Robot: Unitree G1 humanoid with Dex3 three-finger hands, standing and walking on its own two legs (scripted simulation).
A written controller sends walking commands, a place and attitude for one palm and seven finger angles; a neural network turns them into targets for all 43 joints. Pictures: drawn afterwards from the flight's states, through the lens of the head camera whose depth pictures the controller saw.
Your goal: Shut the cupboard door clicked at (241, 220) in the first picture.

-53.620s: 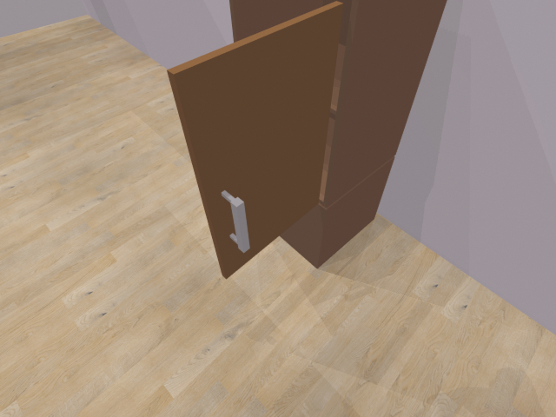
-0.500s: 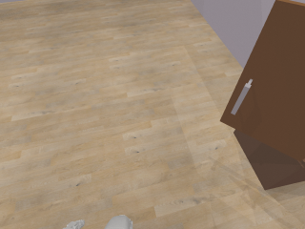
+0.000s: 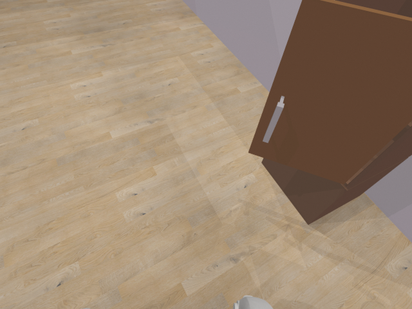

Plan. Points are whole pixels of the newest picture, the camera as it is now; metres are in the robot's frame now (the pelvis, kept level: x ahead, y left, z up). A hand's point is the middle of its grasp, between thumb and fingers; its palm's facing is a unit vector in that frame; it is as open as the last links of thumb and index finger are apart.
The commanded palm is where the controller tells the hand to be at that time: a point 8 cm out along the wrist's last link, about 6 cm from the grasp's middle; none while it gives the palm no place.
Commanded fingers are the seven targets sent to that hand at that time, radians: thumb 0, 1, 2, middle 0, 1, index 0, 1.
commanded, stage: turn to face it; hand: left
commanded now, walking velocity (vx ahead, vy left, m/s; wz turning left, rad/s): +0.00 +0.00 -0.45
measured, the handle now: (273, 120) +0.69 -0.18 -0.11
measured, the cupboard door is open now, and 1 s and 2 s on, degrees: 42 42 42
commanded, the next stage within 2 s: take the last steps up to it in 0.40 s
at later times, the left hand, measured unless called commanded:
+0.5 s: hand (147, 307) +0.14 +0.13 -0.16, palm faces -0.16 -0.96 -0.21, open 7.4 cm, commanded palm none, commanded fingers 0.00 0.90 0.90 -0.20 -0.30 -0.20 -0.30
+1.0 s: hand (180, 265) +0.23 +0.07 -0.17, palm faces -0.37 -0.91 -0.19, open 7.4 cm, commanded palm none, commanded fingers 0.00 0.90 0.90 -0.20 -0.30 -0.20 -0.30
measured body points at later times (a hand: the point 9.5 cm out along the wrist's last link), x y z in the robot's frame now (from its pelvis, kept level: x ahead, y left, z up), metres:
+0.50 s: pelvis +0.03 -0.04 +0.00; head +0.05 -0.05 +0.45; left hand +0.15 +0.18 -0.14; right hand +0.03 -0.30 -0.15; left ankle +0.05 +0.10 -0.70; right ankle +0.00 -0.14 -0.74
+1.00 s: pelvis +0.09 -0.09 +0.00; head +0.12 -0.10 +0.44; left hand +0.25 +0.12 -0.16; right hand -0.06 -0.29 -0.15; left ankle +0.06 +0.09 -0.74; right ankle +0.10 -0.24 -0.72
